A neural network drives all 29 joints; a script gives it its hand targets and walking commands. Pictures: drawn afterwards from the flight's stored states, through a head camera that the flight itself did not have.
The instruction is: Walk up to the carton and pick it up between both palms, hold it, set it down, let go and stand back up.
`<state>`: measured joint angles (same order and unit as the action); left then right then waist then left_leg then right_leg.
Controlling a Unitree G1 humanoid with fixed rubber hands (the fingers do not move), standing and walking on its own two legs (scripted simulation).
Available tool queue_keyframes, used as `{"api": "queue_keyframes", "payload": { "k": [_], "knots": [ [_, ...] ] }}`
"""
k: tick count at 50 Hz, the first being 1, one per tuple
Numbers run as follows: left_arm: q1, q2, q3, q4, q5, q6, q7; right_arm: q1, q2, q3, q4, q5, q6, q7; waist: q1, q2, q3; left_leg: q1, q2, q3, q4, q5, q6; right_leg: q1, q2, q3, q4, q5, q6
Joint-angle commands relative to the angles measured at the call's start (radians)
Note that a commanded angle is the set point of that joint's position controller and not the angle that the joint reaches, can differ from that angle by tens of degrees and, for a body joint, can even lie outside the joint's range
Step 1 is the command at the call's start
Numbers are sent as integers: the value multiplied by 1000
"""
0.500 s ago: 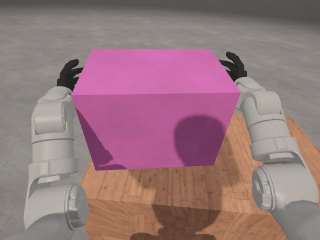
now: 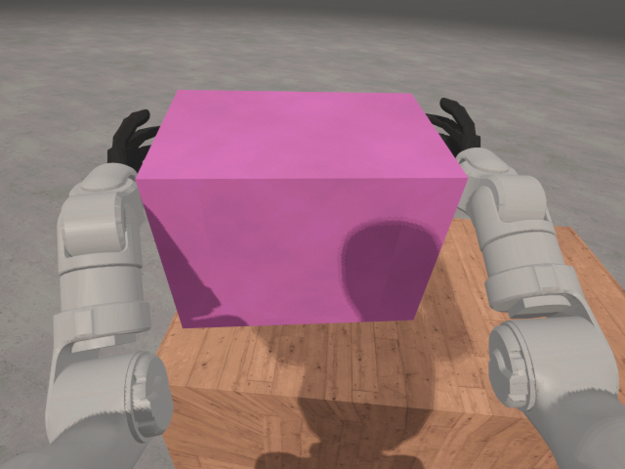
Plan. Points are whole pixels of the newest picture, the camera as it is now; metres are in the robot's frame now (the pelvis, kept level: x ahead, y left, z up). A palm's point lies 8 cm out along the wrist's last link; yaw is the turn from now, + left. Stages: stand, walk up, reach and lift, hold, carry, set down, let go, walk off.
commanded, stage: hold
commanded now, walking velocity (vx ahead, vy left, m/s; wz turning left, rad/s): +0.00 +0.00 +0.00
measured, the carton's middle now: (299, 208) +0.38 +0.00 +0.21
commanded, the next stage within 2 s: none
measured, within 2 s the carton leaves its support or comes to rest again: neither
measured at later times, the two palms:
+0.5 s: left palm (128, 177) +0.37 +0.20 +0.26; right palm (461, 160) +0.37 -0.19 +0.28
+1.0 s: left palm (124, 177) +0.36 +0.20 +0.26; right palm (459, 159) +0.37 -0.19 +0.28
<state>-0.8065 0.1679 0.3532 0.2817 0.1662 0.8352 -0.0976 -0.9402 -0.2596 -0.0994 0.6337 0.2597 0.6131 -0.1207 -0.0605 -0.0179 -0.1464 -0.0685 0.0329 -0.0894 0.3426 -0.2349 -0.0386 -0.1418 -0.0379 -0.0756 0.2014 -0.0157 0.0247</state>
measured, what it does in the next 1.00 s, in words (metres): stands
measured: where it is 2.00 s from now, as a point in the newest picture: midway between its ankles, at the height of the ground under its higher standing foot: outside the picture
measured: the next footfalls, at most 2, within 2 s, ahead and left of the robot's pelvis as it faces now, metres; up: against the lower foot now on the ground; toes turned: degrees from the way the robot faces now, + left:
none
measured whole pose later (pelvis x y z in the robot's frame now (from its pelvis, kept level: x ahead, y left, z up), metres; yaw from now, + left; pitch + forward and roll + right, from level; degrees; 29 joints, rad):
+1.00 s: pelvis +0.00 +0.00 +0.00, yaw +0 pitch -3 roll -1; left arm -0.81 0.18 0.35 0.30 0.16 0.83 -0.10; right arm -0.95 -0.26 -0.11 0.65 0.25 0.62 -0.12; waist -0.06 -0.02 -0.15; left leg -0.07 0.03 -0.09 0.34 -0.23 -0.04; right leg -0.14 -0.04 -0.07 0.20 -0.01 0.02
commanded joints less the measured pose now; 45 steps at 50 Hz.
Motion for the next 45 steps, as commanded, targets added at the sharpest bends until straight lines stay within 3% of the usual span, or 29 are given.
{"api": "queue_keyframes", "payload": {
  "k": [1, 3, 4, 6, 7, 8, 10, 12, 13, 14, 16, 17, 18, 19, 23, 24, 25, 26, 29, 32, 34, 35, 37, 38, 40, 41, 43, 44, 45],
  "knots": [
    [-660, -490, -361, -173, -164, -57, -139, -694, 548, 293, -328, 178, -27, 154, -9, 40, -315, -279, -98, 59, -88, 265, -25, 547, 92, 75, 85, 162, -26],
    [-645, -483, -373, -172, -167, -50, -144, -690, 540, 309, -369, 182, -32, 150, -9, 26, -318, -300, -100, 54, -84, 274, -20, 562, 89, 79, 92, 179, -24],
    [-671, -471, -349, -134, -152, -46, -146, -713, 515, 273, -278, 167, -19, 155, -14, 32, -262, -298, -93, 56, -101, 208, -26, 506, 93, 76, 76, 87, -32],
    [-716, -482, -364, -187, -156, -57, -148, -740, 563, 279, -292, 163, -30, 167, 12, 48, -301, -302, -89, 66, -108, 181, -25, 506, 90, 72, 77, 58, -38],
    [-692, -492, -363, -144, -164, -55, -145, -729, 564, 288, -333, 168, -37, 167, 2, 31, -315, -299, -99, 71, -105, 202, -17, 521, 93, 76, 76, 90, -33],
    [-690, -503, -384, -205, -180, -64, -139, -754, 577, 319, -382, 187, -45, 169, 16, 27, -367, -290, -97, 60, -96, 234, -18, 547, 91, 75, 93, 123, -34],
    [-717, -513, -389, -155, -171, -66, -134, -737, 558, 276, -314, 161, -36, 168, -11, 47, -314, -290, -97, 58, -100, 210, -21, 503, 96, 71, 80, 88, -27],
    [-724, -530, -410, -214, -193, -70, -131, -728, 564, 283, -347, 165, -45, 169, -16, 50, -364, -279, -93, 57, -91, 241, -30, 526, 94, 73, 85, 117, -33],
    [-733, -535, -404, -194, -186, -68, -129, -751, 558, 281, -318, 170, -42, 174, -11, 80, -339, -278, -95, 59, -92, 240, -36, 512, 89, 72, 84, 102, -41],
    [-737, -525, -395, -168, -183, -69, -129, -739, 557, 274, -295, 167, -44, 178, -3, 64, -331, -259, -96, 61, -87, 238, -37, 480, 101, 66, 80, 92, -35],
    [-702, -521, -398, -176, -185, -65, -128, -704, 537, 260, -273, 162, -40, 179, -24, 71, -313, -290, -84, 55, -97, 223, -33, 500, 93, 68, 80, 99, -40],
    [-693, -522, -381, -152, -171, -61, -128, -716, 527, 267, -266, 161, -40, 183, -4, 68, -302, -301, -90, 57, -102, 218, -33, 495, 95, 67, 83, 66, -46],
    [-694, -495, -358, -108, -150, -54, -133, -707, 519, 239, -220, 147, -34, 184, -6, 87, -240, -316, -91, 62, -116, 172, -28, 461, 87, 73, 71, 30, -44],
    [-714, -518, -382, -142, -162, -61, -134, -753, 541, 258, -299, 142, -51, 184, -16, 55, -310, -303, -86, 61, -113, 173, -22, 501, 90, 64, 77, 42, -39],
    [-743, -520, -412, -177, -197, -75, -124, -760, 547, 267, -295, 163, -53, 182, -12, 65, -363, -271, -90, 57, -93, 226, -32, 482, 98, 59, 87, 77, -39],
    [-706, -508, -375, -106, -181, -68, -125, -734, 536, 260, -248, 160, -40, 182, 1, 66, -316, -298, -94, 54, -99, 204, -26, 487, 88, 79, 72, 70, -40],
    [-711, -506, -384, -143, -186, -70, -127, -745, 557, 280, -288, 167, -43, 181, -7, 38, -348, -288, -95, 55, -89, 228, -23, 521, 92, 71, 82, 104, -37],
    [-692, -502, -367, -146, -181, -70, -129, -726, 561, 292, -283, 179, -40, 174, 12, 35, -346, -284, -98, 55, -90, 242, -17, 526, 96, 78, 85, 127, -29],
    [-687, -511, -372, -176, -174, -71, -129, -713, 568, 310, -316, 191, -36, 169, 15, 34, -367, -275, -97, 57, -81, 295, -28, 549, 101, 76, 94, 167, -27],
    [-717, -513, -376, -158, -178, -60, -136, -738, 554, 275, -294, 172, -40, 171, -4, 65, -320, -297, -94, 59, -93, 231, -28, 504, 94, 78, 83, 100, -36],
    [-709, -470, -351, -119, -166, -64, -138, -748, 561, 278, -300, 164, -34, 171, 8, 20, -288, -320, -96, 61, -106, 172, -11, 518, 88, 79, 71, 83, -31],
    [-722, -491, -380, -152, -188, -71, -140, -748, 582, 291, -333, 171, -42, 165, 1, 6, -329, -311, -101, 61, -100, 186, -5, 531, 90, 84, 79, 100, -25],
    [-716, -510, -395, -187, -188, -74, -133, -756, 572, 299, -333, 182, -45, 168, 12, 51, -369, -280, -101, 60, -83, 258, -24, 528, 98, 81, 96, 140, -34],
    [-725, -485, -376, -153, -181, -69, -134, -736, 551, 278, -274, 183, -32, 166, -4, 58, -324, -283, -96, 58, -93, 226, -24, 509, 90, 82, 83, 110, -35],
    [-710, -475, -360, -144, -182, -71, -135, -745, 565, 304, -328, 181, -38, 162, 15, 18, -344, -321, -107, 65, -86, 217, -12, 547, 85, 84, 86, 136, -23],
    [-708, -483, -358, -134, -177, -70, -137, -773, 565, 285, -326, 167, -35, 163, -1, -3, -326, -324, -105, 56, -97, 180, -9, 537, 85, 81, 81, 105, -22],
    [-728, -499, -367, -124, -173, -69, -139, -749, 561, 263, -267, 153, -30, 165, -9, 41, -293, -309, -99, 65, -113, 144, -16, 495, 90, 76, 72, 31, -31],
    [-750, -505, -394, -160, -194, -75, -137, -774, 574, 270, -299, 160, -38, 171, 0, 27, -338, -311, -91, 60, -108, 151, -14, 503, 95, 76, 79, 48, -31],
    [-726, -510, -362, -97, -170, -65, -140, -736, 551, 244, -261, 143, -30, 171, -18, 48, -300, -307, -93, 64, -116, 161, -19, 498, 89, 72, 65, 53, -37]
  ]
}}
